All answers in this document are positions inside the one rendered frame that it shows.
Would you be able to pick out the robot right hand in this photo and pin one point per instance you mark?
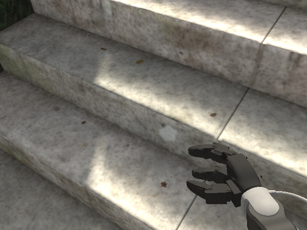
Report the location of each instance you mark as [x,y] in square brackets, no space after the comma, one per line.
[230,182]

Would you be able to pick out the right robot forearm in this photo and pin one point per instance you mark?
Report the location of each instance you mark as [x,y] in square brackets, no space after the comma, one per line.
[263,211]

